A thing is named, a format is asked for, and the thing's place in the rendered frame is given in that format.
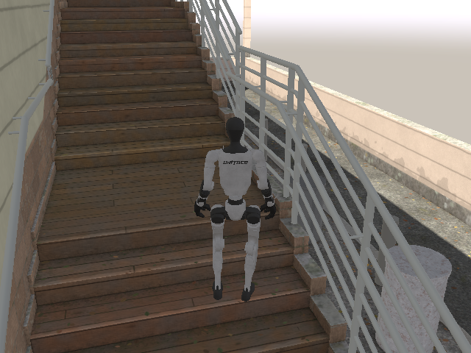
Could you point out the robot right upper arm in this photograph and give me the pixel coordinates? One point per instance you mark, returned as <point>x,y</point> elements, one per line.
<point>258,156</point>

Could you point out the robot right forearm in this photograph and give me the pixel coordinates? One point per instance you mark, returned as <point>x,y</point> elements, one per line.
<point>267,194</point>

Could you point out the robot left forearm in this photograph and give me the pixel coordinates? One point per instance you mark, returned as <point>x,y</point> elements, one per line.
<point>203,196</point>

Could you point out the robot left foot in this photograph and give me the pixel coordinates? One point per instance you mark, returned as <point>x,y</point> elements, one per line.
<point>217,294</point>

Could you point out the robot left upper arm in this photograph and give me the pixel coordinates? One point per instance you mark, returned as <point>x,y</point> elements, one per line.
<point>211,157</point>

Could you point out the robot left hand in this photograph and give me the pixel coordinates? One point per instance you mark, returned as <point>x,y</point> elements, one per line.
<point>198,208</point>

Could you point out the robot right hand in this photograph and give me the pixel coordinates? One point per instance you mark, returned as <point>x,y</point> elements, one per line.
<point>266,209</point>

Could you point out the robot torso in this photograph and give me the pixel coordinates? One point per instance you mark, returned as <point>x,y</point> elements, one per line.
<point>235,171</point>

